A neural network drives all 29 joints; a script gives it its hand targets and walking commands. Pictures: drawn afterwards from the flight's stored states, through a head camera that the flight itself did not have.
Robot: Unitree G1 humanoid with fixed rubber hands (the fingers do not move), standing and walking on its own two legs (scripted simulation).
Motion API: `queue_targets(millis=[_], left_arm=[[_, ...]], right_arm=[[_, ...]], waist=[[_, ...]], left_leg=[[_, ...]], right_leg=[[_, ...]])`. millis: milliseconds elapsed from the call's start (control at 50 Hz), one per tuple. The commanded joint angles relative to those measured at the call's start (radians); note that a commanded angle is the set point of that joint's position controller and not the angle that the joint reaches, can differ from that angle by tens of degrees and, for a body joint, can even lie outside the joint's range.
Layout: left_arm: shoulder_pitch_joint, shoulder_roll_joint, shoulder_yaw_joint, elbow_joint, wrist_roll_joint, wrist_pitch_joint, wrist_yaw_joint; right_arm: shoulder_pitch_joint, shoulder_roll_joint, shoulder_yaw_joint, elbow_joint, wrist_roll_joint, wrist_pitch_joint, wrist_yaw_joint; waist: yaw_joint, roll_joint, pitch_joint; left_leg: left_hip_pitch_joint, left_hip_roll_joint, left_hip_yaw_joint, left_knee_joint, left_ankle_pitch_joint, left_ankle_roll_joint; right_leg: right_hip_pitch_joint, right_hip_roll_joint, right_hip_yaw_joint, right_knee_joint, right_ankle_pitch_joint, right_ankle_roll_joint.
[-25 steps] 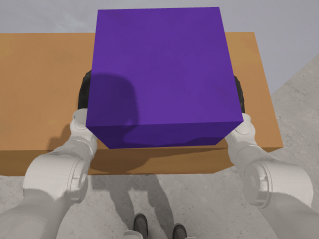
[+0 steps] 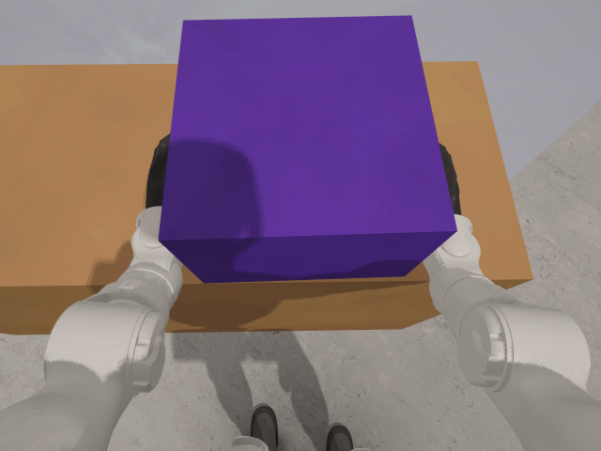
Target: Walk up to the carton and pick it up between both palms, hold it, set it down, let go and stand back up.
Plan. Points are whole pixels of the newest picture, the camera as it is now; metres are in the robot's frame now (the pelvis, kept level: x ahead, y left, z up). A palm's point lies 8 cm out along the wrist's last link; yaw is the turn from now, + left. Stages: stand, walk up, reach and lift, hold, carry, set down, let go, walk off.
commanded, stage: reach and lift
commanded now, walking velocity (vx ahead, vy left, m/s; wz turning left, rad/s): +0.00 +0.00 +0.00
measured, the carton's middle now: (301, 157) +0.49 +0.01 +0.01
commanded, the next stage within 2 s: none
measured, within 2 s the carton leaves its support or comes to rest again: leaves its support in 1.48 s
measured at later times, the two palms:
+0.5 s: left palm (168, 203) +0.44 +0.18 -0.02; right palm (447, 204) +0.44 -0.18 -0.02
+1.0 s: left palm (178, 219) +0.42 +0.17 -0.02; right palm (463, 228) +0.41 -0.20 -0.02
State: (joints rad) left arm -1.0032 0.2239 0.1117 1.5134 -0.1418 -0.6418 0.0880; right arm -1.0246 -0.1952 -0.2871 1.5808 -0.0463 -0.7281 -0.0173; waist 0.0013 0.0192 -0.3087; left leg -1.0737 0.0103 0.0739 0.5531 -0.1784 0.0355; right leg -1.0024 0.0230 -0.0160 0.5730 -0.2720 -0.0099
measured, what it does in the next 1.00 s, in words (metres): stands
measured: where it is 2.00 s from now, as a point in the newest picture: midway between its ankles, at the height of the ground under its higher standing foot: outside the picture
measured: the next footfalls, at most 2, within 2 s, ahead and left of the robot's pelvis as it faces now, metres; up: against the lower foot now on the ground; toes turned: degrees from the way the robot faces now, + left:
none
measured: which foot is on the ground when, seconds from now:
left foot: down 0.00-1.00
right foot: down 0.00-1.00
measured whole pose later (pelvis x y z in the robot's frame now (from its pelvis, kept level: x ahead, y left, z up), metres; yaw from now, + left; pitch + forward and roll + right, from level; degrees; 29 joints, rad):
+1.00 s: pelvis +0.00 -0.01 +0.00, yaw +0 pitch +40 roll -1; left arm -0.72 0.17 0.11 1.15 -0.19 -0.38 0.09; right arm -0.75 -0.14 -0.16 1.16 -0.05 -0.46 -0.05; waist 0.00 0.09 -0.41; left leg -1.07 0.03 0.06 0.56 -0.17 0.03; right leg -1.00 0.04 -0.02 0.57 -0.27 -0.01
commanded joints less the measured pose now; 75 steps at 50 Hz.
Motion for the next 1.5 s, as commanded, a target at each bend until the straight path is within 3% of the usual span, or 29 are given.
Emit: queue_targets(millis=[0, 200, 320, 460, 500, 540, 580, 620, 640, 660, 700, 760, 780, 820, 880, 920, 960, 1020, 1080, 1160, 1200, 1300, 1380, 1420, 1480], left_arm=[[-0.382, -0.580, -0.237, -0.171, 0.103, 0.041, -0.167], [-0.362, -0.577, -0.279, -0.260, 0.064, 0.100, -0.167], [-0.346, -0.578, -0.308, -0.339, 0.047, 0.137, -0.169], [-0.375, -0.566, -0.325, -0.405, 0.040, 0.167, -0.168], [-0.364, -0.572, -0.342, -0.444, 0.030, 0.173, -0.169], [-0.367, -0.565, -0.333, -0.441, 0.037, 0.183, -0.169], [-0.363, -0.574, -0.354, -0.481, 0.029, 0.189, -0.173], [-0.365, -0.567, -0.343, -0.494, 0.036, 0.192, -0.170], [-0.349, -0.564, -0.351, -0.497, 0.036, 0.195, -0.172], [-0.343, -0.567, -0.359, -0.532, 0.036, 0.197, -0.173], [-0.354, -0.562, -0.350, -0.536, 0.040, 0.205, -0.175], [-0.330, -0.565, -0.366, -0.580, 0.045, 0.209, -0.178], [-0.340, -0.567, -0.380, -0.613, 0.034, 0.210, -0.178], [-0.352, -0.556, -0.360, -0.604, 0.046, 0.218, -0.176], [-0.328, -0.568, -0.384, -0.657, 0.048, 0.222, -0.178], [-0.337, -0.562, -0.375, -0.661, 0.049, 0.226, -0.179], [-0.318, -0.569, -0.384, -0.684, 0.053, 0.230, -0.181], [-0.331, -0.565, -0.386, -0.728, 0.048, 0.232, -0.180], [-0.299, -0.570, -0.391, -0.762, 0.052, 0.238, -0.182], [-0.302, -0.575, -0.394, -0.793, 0.056, 0.244, -0.179], [-0.280, -0.571, -0.385, -0.802, 0.061, 0.247, -0.180], [-0.246, -0.576, -0.383, -0.848, 0.063, 0.253, -0.179], [-0.227, -0.577, -0.367, -0.890, 0.077, 0.250, -0.177], [-0.228, -0.584, -0.380, -0.919, 0.076, 0.251, -0.176], [-0.253, -0.605, -0.434, -0.989, 0.052, 0.255, -0.162]], right_arm=[[-0.283, 0.531, 0.232, 0.021, -0.227, 0.053, 0.156], [-0.253, 0.558, 0.272, -0.063, -0.223, 0.101, 0.151], [-0.216, 0.584, 0.318, -0.151, -0.207, 0.135, 0.143], [-0.185, 0.625, 0.358, -0.202, -0.210, 0.174, 0.136], [-0.166, 0.643, 0.377, -0.242, -0.201, 0.178, 0.130], [-0.163, 0.645, 0.382, -0.249, -0.203, 0.184, 0.131], [-0.145, 0.662, 0.406, -0.296, -0.193, 0.189, 0.125], [-0.140, 0.671, 0.413, -0.302, -0.197, 0.196, 0.126], [-0.124, 0.673, 0.427, -0.333, -0.184, 0.196, 0.124], [-0.116, 0.688, 0.444, -0.367, -0.177, 0.198, 0.120], [-0.121, 0.689, 0.446, -0.381, -0.185, 0.204, 0.118], [-0.076, 0.715, 0.489, -0.446, -0.162, 0.211, 0.112], [-0.064, 0.725, 0.497, -0.469, -0.163, 0.213, 0.109], [-0.073, 0.717, 0.488, -0.469, -0.168, 0.218, 0.111], [-0.032, 0.740, 0.529, -0.532, -0.144, 0.223, 0.107], [-0.039, 0.738, 0.531, -0.550, -0.143, 0.228, 0.108], [-0.017, 0.747, 0.551, -0.592, -0.124, 0.232, 0.104], [-0.014, 0.757, 0.563, -0.628, -0.118, 0.243, 0.103], [0.021, 0.767, 0.598, -0.696, -0.087, 0.252, 0.101], [0.014, 0.759, 0.608, -0.755, -0.064, 0.263, 0.107], [0.020, 0.758, 0.629, -0.799, -0.040, 0.268, 0.109], [0.033, 0.756, 0.663, -0.905, 0.009, 0.286, 0.114], [0.049, 0.757, 0.684, -1.011, 0.060, 0.309, 0.123], [0.039, 0.759, 0.699, -1.059, 0.080, 0.323, 0.128], [-0.009, 0.756, 0.710, -1.113, 0.099, 0.341, 0.140]], waist=[[0.036, 0.072, -0.913], [0.041, 0.079, -0.953], [0.026, 0.076, -0.974], [0.025, 0.079, -0.976], [0.016, 0.079, -0.990], [0.027, 0.082, -0.977], [0.012, 0.077, -0.982], [0.024, 0.084, -0.980], [0.023, 0.070, -0.987], [0.019, 0.072, -0.997], [0.021, 0.080, -0.979], [0.014, 0.066, -0.990], [0.011, 0.075, -0.993], [0.023, 0.076, -0.986], [0.012, 0.072, -1.006], [0.021, 0.068, -1.001], [0.013, 0.052, -1.008], [0.016, 0.054, -1.008], [0.019, 0.030, -1.025], [0.025, 0.023, -1.031], [0.032, 0.001, -1.034], [0.043, -0.028, -1.049], [0.048, -0.076, -1.043], [0.051, -0.091, -1.049], [0.059, -0.063, -1.064]], left_leg=[[1.046, 0.162, -0.171, 0.264, 1.025, -0.067], [1.098, 0.180, -0.200, 0.276, 1.078, -0.058], [1.119, 0.178, -0.214, 0.279, 1.088, -0.057], [1.159, 0.184, -0.227, 0.273, 1.076, -0.058], [1.164, 0.181, -0.236, 0.274, 1.081, -0.057], [1.169, 0.188, -0.235, 0.267, 1.071, -0.058], [1.173, 0.179, -0.239, 0.266, 1.072, -0.057], [1.205, 0.190, -0.244, 0.264, 1.077, -0.058], [1.173, 0.182, -0.235, 0.261, 1.063, -0.059], [1.164, 0.171, -0.238, 0.257, 1.055, -0.056], [1.195, 0.179, -0.251, 0.248, 1.046, -0.051], [1.164, 0.166, -0.243, 0.238, 1.025, -0.051], [1.184, 0.167, -0.255, 0.234, 1.038, -0.046], [1.212, 0.176, -0.254, 0.224, 1.028, -0.049], [1.178, 0.158, -0.252, 0.215, 1.019, -0.047], [1.195, 0.160, -0.254, 0.207, 1.005, -0.042], [1.151, 0.144, -0.245, 0.195, 0.976, -0.043], [1.182, 0.146, -0.256, 0.179, 0.974, -0.036], [1.124, 0.123, -0.246, 0.161, 0.931, -0.031], [1.114, 0.112, -0.239, 0.144, 0.897, -0.030], [1.040, 0.094, -0.227, 0.126, 0.849, -0.027], [0.924, 0.068, -0.209, 0.080, 0.761, -0.021], [0.677, 0.021, -0.180, 0.007, 0.585, -0.008], [0.628, 0.007, -0.166, -0.020, 0.521, -0.008], [0.713, 0.005, -0.146, 0.027, 0.525, -0.028]], right_leg=[[-0.049, 0.025, -0.035, 0.042, 0.527, 0.044], [-0.085, 0.022, -0.023, 0.043, 0.525, 0.055], [-0.066, 0.021, -0.017, 0.062, 0.571, 0.069], [-0.088, 0.010, -0.007, 0.044, 0.532, 0.066], [-0.076, 0.010, -0.008, 0.070, 0.576, 0.081], [-0.083, 0.004, -0.001, 0.043, 0.542, 0.066], [-0.052, 0.008, -0.005, 0.075, 0.604, 0.087], [-0.097, 0.003, 0.000, 0.049, 0.537, 0.073], [-0.031, 0.004, 0.008, 0.054, 0.599, 0.069], [-0.009, 0.007, 0.005, 0.085, 0.644, 0.090], [-0.059, -0.001, 0.006, 0.071, 0.586, 0.090], [0.034, -0.002, 0.018, 0.089, 0.680, 0.095], [0.010, -0.003, 0.018, 0.098, 0.675, 0.105], [-0.026, -0.007, 0.020, 0.051, 0.586, 0.079], [0.068, -0.004, 0.028, 0.090, 0.699, 0.098], [0.041, -0.008, 0.031, 0.073, 0.640, 0.095], [0.136, -0.006, 0.039, 0.091, 0.742, 0.097], [0.107, -0.008, 0.040, 0.085, 0.689, 0.106], [0.225, -0.009, 0.056, 0.106, 0.800, 0.112], [0.261, -0.004, 0.063, 0.097, 0.767, 0.105], [0.372, -0.006, 0.078, 0.111, 0.859, 0.103], [0.541, -0.006, 0.100, 0.116, 0.931, 0.095], [0.832, -0.015, 0.142, 0.141, 1.051, 0.077], [0.913, -0.008, 0.151, 0.138, 1.046, 0.070], [0.841, 0.024, 0.143, 0.109, 0.870, 0.048]])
